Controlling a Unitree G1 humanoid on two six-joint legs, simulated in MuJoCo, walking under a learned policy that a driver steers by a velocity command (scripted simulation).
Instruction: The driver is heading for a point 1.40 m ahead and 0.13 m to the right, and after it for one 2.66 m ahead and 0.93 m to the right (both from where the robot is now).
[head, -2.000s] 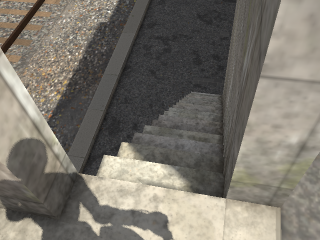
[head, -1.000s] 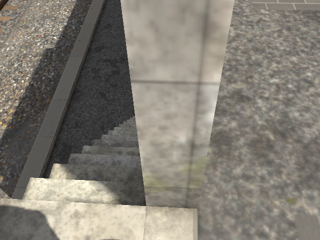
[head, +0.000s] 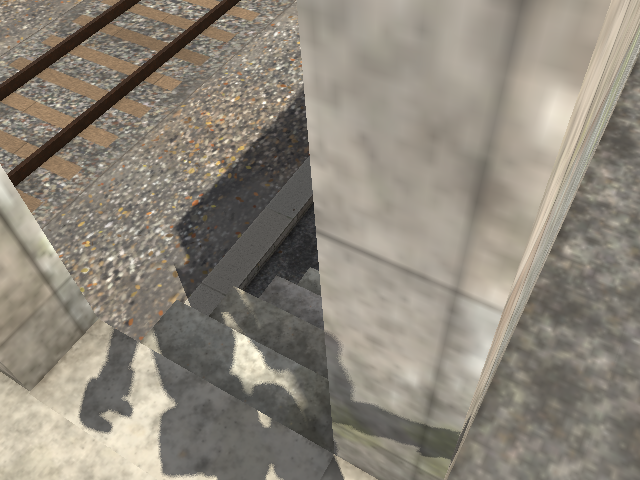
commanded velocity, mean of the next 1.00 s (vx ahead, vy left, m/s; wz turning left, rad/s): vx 0.28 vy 0.41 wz -0.19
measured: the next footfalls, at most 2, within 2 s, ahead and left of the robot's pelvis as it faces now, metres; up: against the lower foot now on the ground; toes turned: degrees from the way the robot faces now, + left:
left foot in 0.48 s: +0.06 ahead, +0.33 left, +0.00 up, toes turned +12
right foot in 0.84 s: +0.15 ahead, +0.26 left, +0.00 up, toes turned -17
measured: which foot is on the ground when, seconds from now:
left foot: up 0.00-0.46, down 0.48-0.82, up 0.84-1.00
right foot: down 0.00-0.48, up 0.50-0.82, down 0.84-1.00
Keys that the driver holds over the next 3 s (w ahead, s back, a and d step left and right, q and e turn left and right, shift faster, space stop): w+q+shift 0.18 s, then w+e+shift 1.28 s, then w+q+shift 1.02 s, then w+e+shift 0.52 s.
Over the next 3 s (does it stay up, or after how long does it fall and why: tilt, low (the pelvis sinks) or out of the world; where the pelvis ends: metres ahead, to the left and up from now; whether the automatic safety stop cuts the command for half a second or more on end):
stays up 0.06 0.73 -0.02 its command is cut before an obstacle from the start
